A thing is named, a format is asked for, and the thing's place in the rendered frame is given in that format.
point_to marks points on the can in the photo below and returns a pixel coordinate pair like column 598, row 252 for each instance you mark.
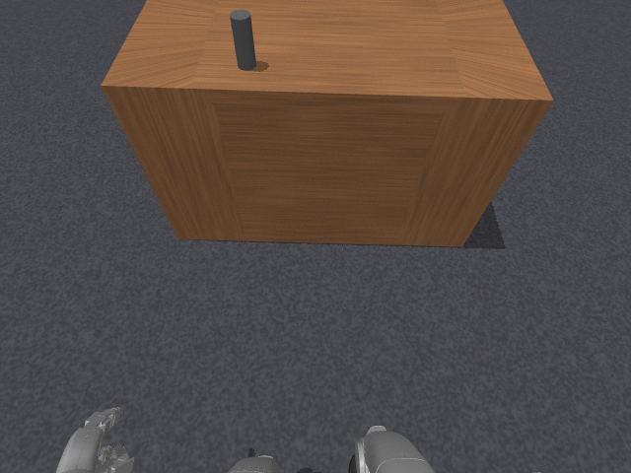
column 243, row 39

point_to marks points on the left robot hand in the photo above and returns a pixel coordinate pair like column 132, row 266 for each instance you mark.
column 84, row 449

